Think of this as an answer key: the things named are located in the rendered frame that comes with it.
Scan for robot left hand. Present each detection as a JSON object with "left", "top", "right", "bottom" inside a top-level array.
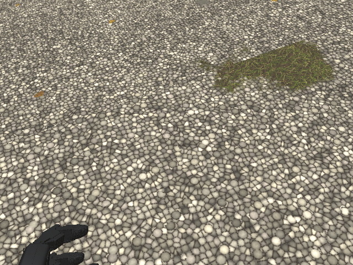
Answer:
[{"left": 18, "top": 224, "right": 99, "bottom": 265}]

